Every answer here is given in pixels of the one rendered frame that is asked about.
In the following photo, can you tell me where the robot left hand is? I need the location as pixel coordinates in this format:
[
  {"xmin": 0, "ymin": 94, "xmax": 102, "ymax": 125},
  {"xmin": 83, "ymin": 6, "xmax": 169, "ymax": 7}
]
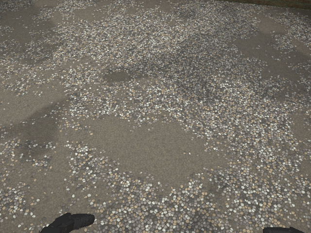
[{"xmin": 39, "ymin": 213, "xmax": 95, "ymax": 233}]

